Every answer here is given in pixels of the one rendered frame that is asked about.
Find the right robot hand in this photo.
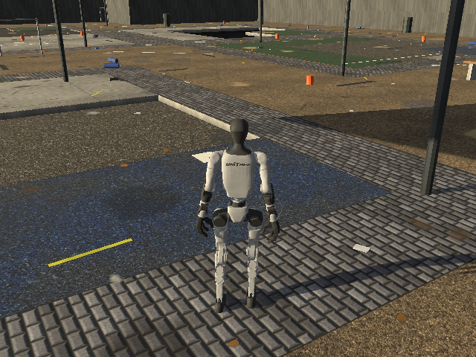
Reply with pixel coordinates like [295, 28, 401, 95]
[262, 220, 280, 243]

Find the robot right forearm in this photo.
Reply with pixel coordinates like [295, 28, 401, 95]
[264, 183, 278, 222]

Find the robot left forearm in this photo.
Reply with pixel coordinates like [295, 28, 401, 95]
[198, 181, 212, 218]

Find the robot left thigh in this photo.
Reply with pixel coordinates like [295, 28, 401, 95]
[213, 208, 228, 264]

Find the right robot upper arm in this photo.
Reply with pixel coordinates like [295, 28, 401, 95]
[254, 151, 271, 194]

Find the left robot upper arm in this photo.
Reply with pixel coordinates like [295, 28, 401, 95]
[205, 150, 223, 192]

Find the left robot hand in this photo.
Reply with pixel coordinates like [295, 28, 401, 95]
[196, 216, 213, 237]

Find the robot head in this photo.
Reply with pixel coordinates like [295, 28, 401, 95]
[226, 118, 252, 155]

